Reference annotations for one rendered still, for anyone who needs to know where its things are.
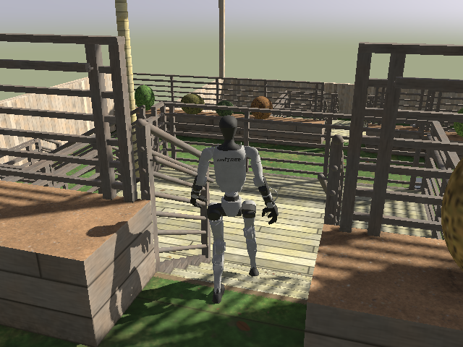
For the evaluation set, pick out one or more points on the robot left thigh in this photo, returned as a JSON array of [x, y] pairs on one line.
[[217, 226]]

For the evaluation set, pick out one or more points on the humanoid robot head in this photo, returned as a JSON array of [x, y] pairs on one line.
[[228, 126]]

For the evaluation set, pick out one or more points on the right robot hand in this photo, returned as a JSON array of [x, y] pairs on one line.
[[274, 213]]

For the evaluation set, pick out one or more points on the robot left forearm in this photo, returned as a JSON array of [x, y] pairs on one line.
[[195, 189]]

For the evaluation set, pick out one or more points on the left robot hand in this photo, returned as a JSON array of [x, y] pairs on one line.
[[193, 201]]

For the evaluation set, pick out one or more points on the right robot upper arm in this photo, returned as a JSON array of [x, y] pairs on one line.
[[252, 152]]

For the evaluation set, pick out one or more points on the robot right forearm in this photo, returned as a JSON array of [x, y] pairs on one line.
[[266, 194]]

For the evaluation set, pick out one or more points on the left robot upper arm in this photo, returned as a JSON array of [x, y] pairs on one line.
[[203, 165]]

